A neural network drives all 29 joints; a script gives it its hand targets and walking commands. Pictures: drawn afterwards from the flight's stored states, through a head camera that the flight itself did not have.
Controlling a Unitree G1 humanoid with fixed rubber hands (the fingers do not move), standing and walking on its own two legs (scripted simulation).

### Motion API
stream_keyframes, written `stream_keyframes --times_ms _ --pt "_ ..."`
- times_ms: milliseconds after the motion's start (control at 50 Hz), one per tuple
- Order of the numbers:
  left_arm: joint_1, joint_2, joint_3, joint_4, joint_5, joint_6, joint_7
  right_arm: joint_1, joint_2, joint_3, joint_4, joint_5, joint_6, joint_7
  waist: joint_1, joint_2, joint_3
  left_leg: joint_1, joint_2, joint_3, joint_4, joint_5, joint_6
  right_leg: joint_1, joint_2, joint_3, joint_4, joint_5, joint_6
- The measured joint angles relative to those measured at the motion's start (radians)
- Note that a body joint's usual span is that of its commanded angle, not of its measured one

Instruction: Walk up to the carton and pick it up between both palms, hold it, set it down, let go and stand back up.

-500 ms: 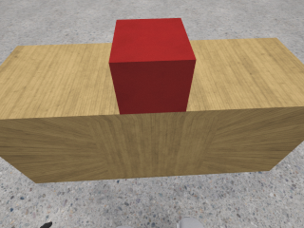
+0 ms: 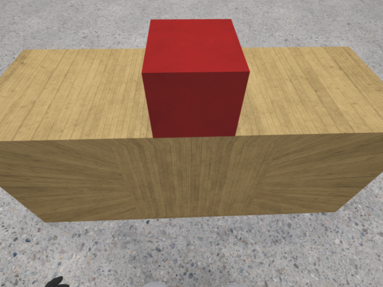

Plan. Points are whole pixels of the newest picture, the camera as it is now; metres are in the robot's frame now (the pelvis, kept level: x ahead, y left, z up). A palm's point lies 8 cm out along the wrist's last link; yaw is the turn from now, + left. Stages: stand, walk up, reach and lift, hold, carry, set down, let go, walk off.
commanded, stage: walk up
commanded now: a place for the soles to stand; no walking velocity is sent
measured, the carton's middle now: (192, 77) +0.72 +0.03 +0.03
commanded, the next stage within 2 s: none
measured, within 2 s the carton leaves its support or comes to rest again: neither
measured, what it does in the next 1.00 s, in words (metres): steps on the spot: left foot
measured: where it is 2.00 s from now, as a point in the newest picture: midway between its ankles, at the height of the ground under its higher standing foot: outside the picture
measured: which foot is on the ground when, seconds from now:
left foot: down 0.00-0.72, up 0.74-0.92, down 0.94-1.00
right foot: down 0.00-0.94, up 0.96-1.00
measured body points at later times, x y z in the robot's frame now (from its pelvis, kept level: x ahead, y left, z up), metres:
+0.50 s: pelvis +0.01 -0.01 +0.00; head +0.02 -0.02 +0.45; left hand +0.09 +0.31 -0.11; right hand +0.09 -0.33 -0.13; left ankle +0.03 +0.13 -0.71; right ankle +0.05 -0.14 -0.71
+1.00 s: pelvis +0.05 +0.06 +0.00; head +0.04 +0.05 +0.45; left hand +0.05 +0.39 -0.12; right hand +0.09 -0.26 -0.13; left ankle +0.10 +0.19 -0.71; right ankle +0.04 -0.12 -0.68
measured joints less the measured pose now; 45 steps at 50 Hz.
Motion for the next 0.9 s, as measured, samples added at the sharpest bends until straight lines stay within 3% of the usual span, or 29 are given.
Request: stream_keyframes --times_ms 120,240,420,640,680,720,800,900 --pt "0.0 0.0 -0.005 0.014 0.0 0.0 -0.009 -0.017 0.0 -0.005 0.0 0.0 0.0 0.003 0.002 -0.004 0.0 0.005 0.009 0.0 -0.002 0.001 -0.007 0.0 0.009 0.0 -0.001 0.041 0.0" --pt "0.0 0.0 -0.008 0.03 0.0 0.0 -0.012 -0.018 0.0 -0.009 0.005 0.0 0.0 0.006 0.003 0.0 -0.001 0.008 0.004 0.0 -0.01 0.001 0.014 0.0 0.004 0.0 -0.001 0.036 0.0" --pt "-0.012 0.0 -0.013 0.034 0.0 0.0 -0.013 -0.01 0.0 0.005 0.025 0.0 0.0 0.012 0.005 -0.001 0.0 0.011 0.0 0.0 -0.022 0.008 -0.02 0.0 -0.003 0.0 -0.001 0.024 0.0" --pt "-0.041 0.0 -0.018 0.035 0.0 0.0 -0.013 -0.041 0.0 0.006 0.025 0.0 0.0 0.012 0.006 -0.001 -0.004 0.013 0.0 0.0 -0.026 0.007 -0.025 0.0 -0.004 0.0 -0.001 0.024 0.004" --pt "-0.044 0.0 -0.018 0.035 0.0 -0.001 -0.013 -0.04 0.0 0.005 0.025 0.0 0.0 0.014 0.006 -0.001 -0.009 0.013 -0.002 0.0 -0.026 0.007 -0.021 0.0 -0.005 0.0 -0.001 0.023 0.004" --pt "-0.028 0.0 -0.015 0.035 0.0 -0.011 -0.016 -0.026 0.0 -0.006 0.026 0.0 0.001 0.027 0.006 -0.002 -0.033 0.01 -0.008 0.001 -0.016 -0.033 0.007 0.001 -0.009 0.0 -0.001 -0.001 0.004" --pt "0.034 0.0 0.007 0.035 0.0 -0.04 -0.02 0.008 0.0 -0.037 0.026 0.0 0.009 0.037 0.006 -0.015 -0.069 -0.053 -0.03 0.009 0.092 -0.124 0.035 0.018 -0.051 0.001 -0.025 -0.023 0.0" --pt "0.108 0.002 0.03 0.04 0.0 -0.039 -0.02 0.032 -0.001 -0.069 0.025 0.0 0.008 0.064 0.014 -0.011 -0.055 -0.086 0.018 0.03 0.055 -0.124 0.033 0.062 -0.103 0.0 -0.041 -0.017 0.0"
